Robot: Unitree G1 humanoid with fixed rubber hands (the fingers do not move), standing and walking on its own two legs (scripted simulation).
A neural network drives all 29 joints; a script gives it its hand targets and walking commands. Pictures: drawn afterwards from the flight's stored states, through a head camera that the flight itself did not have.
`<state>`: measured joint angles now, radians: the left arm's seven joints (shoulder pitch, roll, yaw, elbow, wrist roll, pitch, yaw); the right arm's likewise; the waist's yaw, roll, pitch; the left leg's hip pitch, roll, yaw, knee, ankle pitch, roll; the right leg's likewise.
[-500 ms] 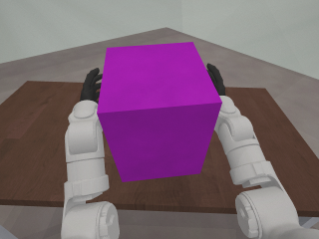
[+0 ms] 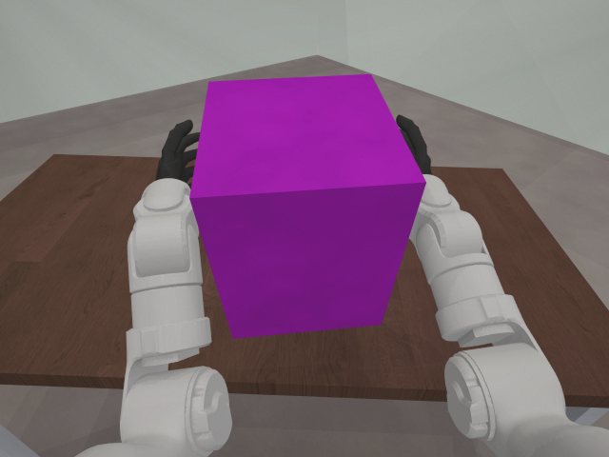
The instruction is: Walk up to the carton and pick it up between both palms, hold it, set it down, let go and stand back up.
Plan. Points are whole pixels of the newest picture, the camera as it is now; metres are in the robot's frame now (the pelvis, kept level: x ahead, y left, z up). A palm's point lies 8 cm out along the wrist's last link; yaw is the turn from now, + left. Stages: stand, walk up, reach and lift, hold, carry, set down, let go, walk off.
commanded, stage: hold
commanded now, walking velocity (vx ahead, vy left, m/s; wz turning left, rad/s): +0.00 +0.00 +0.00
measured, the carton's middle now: (299, 210) +0.36 +0.00 +0.19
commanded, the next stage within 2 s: none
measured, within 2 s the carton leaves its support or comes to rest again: neither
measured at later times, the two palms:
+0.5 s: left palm (177, 184) +0.37 +0.15 +0.23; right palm (408, 176) +0.38 -0.14 +0.23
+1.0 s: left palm (174, 189) +0.36 +0.15 +0.22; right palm (407, 180) +0.37 -0.14 +0.22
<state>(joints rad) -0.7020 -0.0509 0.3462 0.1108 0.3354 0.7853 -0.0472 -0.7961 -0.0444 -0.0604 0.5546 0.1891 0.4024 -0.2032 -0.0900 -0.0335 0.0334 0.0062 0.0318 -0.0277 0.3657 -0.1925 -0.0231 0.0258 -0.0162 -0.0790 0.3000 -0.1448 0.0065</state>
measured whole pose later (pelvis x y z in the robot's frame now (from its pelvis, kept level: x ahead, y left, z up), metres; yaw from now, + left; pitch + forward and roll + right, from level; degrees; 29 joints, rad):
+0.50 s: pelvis +0.00 +0.00 +0.00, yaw +0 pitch -8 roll -1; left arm -0.72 -0.02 0.34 0.18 0.30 0.74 -0.04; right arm -0.82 -0.05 -0.06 0.60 0.20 0.38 -0.21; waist -0.09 -0.03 0.01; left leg -0.04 0.04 -0.04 0.37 -0.19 -0.03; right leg -0.01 -0.01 -0.09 0.30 -0.14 0.00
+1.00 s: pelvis +0.01 +0.00 +0.00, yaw +0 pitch -10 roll -1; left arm -0.63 -0.06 0.32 0.03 0.32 0.79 -0.04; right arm -0.74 -0.05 -0.01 0.48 0.23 0.41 -0.22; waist -0.10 -0.03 0.04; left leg 0.02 0.03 -0.03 0.38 -0.22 -0.02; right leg 0.06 -0.01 -0.08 0.28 -0.16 0.01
